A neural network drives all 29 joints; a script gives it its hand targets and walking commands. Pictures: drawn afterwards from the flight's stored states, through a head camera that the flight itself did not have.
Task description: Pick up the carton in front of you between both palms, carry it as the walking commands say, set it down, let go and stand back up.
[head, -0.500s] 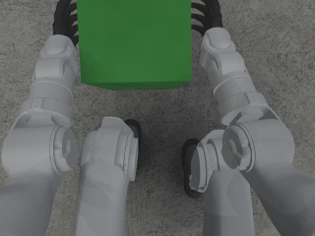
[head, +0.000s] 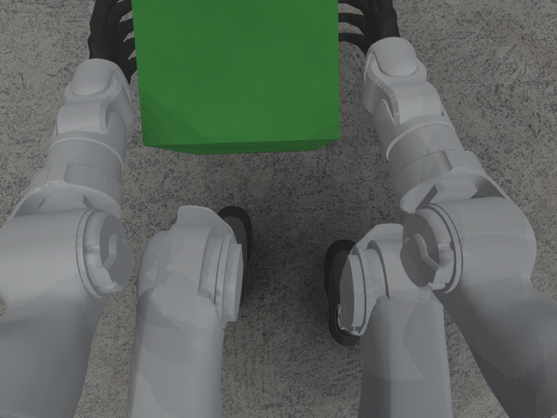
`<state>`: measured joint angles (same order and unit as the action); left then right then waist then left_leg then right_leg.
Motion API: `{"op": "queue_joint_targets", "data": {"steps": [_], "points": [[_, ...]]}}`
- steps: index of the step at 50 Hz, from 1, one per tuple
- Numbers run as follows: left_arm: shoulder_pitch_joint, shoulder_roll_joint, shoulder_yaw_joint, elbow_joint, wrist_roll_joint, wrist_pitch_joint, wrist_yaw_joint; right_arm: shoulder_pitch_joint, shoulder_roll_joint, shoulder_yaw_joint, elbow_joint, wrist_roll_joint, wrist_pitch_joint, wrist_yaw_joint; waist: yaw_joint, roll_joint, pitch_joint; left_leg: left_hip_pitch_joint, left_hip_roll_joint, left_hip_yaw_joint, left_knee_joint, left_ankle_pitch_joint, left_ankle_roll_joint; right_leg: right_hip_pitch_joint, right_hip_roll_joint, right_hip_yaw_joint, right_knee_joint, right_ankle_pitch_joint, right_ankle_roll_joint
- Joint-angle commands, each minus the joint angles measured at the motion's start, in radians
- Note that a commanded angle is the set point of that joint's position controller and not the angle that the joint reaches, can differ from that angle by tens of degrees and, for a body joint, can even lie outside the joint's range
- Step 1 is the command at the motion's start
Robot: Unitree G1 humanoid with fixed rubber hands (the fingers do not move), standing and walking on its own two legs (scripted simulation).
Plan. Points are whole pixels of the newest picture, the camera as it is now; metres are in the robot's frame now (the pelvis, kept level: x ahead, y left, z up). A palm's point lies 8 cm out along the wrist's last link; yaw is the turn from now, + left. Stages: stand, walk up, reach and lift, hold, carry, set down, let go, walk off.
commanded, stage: set down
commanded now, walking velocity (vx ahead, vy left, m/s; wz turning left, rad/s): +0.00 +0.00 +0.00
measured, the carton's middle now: (246, 76) +0.50 +0.11 -0.24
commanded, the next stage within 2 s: let go in 1.30 s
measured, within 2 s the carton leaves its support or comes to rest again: neither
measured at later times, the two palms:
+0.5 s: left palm (36, 48) +0.47 +0.31 -0.10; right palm (415, 18) +0.54 -0.06 -0.10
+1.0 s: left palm out of the picture +0.46 +0.32 +0.06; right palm out of the picture +0.54 -0.07 +0.05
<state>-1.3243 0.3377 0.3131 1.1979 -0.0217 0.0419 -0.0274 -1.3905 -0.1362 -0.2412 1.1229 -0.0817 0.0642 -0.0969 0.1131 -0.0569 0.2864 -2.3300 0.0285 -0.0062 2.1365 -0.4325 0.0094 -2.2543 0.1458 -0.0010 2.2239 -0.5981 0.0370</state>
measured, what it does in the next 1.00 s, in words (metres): rises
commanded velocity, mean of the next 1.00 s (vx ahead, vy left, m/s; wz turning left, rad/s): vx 0.00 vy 0.00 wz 0.00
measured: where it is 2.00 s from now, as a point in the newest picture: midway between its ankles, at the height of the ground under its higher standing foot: (287, 294)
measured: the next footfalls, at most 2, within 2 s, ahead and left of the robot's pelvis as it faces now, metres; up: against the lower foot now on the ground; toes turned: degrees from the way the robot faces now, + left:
none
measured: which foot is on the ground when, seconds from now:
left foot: down 0.00-1.00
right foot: down 0.00-1.00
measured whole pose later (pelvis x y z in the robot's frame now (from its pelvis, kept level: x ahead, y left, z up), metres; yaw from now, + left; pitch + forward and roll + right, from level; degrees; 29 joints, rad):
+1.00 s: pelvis +0.03 +0.01 +0.16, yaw +1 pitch +45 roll -2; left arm -0.93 0.33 0.33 0.77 -0.10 0.13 -0.06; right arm -0.98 -0.15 -0.16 0.70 0.02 0.18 -0.14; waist 0.10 -0.04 -0.05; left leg -1.97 -0.02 -0.02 1.61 -0.42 0.01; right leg -1.89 0.09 0.02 1.67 -0.57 0.03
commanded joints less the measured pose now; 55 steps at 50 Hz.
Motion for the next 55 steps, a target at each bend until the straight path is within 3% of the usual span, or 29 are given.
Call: {"op": "queue_joint_targets", "data": {"steps": [1,4,8,11,18,21,23,28,33,39,45,55], "points": [[-0.137,0.191,0.000,-0.005,-0.051,-0.074,0.043,-0.141,-0.147,0.089,-0.036,0.071,-0.028,-0.037,0.063,-0.016,-0.868,0.580,-0.023,0.007,-0.148,0.098,-0.016,0.314,-0.037,-0.017,-0.222,0.060,0.000],[-0.174,0.239,-0.030,-0.016,-0.133,-0.107,0.072,-0.184,-0.171,0.156,-0.086,0.167,-0.039,-0.053,0.071,-0.024,-0.920,0.591,-0.004,-0.010,-0.147,0.162,-0.003,0.331,-0.058,-0.010,-0.215,0.098,0.005],[-0.194,0.248,-0.084,-0.075,-0.201,-0.131,0.061,-0.215,-0.139,0.241,-0.181,0.265,-0.047,-0.034,0.089,-0.037,-0.991,0.632,0.010,-0.024,-0.134,0.255,0.008,0.360,-0.064,-0.007,-0.196,0.155,0.009],[-0.167,0.254,-0.102,-0.126,-0.228,-0.126,0.050,-0.199,-0.158,0.255,-0.238,0.287,-0.043,-0.030,0.089,-0.032,-1.078,0.712,0.010,-0.025,-0.137,0.305,0.006,0.390,-0.067,-0.020,-0.189,0.177,0.012],[-0.027,0.258,-0.071,-0.310,-0.204,-0.066,0.040,-0.057,-0.180,0.183,-0.392,0.224,-0.001,-0.061,0.077,0.009,-1.359,1.001,-0.016,0.014,-0.183,0.353,-0.014,0.448,-0.040,-0.088,-0.235,0.155,0.007],[0.018,0.222,-0.062,-0.429,-0.177,-0.017,0.040,-0.018,-0.175,0.139,-0.481,0.181,0.035,-0.073,0.064,0.047,-1.428,1.085,-0.033,0.043,-0.235,0.317,-0.026,0.468,-0.022,-0.110,-0.289,0.114,-0.006],[0.035,0.198,-0.055,-0.466,-0.158,0.016,0.039,0.011,-0.176,0.106,-0.478,0.156,0.063,-0.076,0.047,0.064,-1.363,1.057,-0.041,0.048,-0.278,0.260,-0.032,0.448,-0.018,-0.112,-0.329,0.070,-0.014],[0.061,0.131,-0.042,-0.446,-0.107,0.036,0.032,0.066,-0.146,0.048,-0.378,0.124,0.068,-0.062,0.016,0.094,-1.168,0.942,-0.049,0.034,-0.362,0.192,-0.042,0.361,-0.019,-0.097,-0.409,0.033,-0.019],[0.107,0.121,-0.024,-0.420,-0.087,0.028,0.023,0.097,-0.124,0.049,-0.340,0.122,0.049,-0.050,0.025,0.086,-1.191,0.947,-0.056,0.035,-0.429,0.230,-0.045,0.395,-0.016,-0.083,-0.486,0.068,-0.013],[0.159,0.139,0.011,-0.455,-0.076,0.032,0.006,0.123,-0.102,0.070,-0.419,0.119,0.055,-0.046,0.050,0.040,-1.292,1.014,-0.063,0.049,-0.515,0.266,-0.039,0.524,-0.012,-0.077,-0.583,0.106,0.000],[0.195,0.153,0.035,-0.532,-0.077,0.057,-0.021,0.153,-0.091,0.086,-0.535,0.109,0.089,-0.050,0.049,0.005,-1.378,1.114,-0.070,0.063,-0.609,0.317,-0.032,0.674,-0.013,-0.073,-0.688,0.156,0.009],[0.264,0.124,0.045,-0.535,-0.049,0.064,-0.056,0.260,-0.064,0.058,-0.528,0.082,0.098,-0.034,0.022,0.040,-1.315,1.269,-0.075,0.048,-0.789,0.390,-0.034,0.777,-0.024,-0.057,-0.884,0.213,0.010]]}}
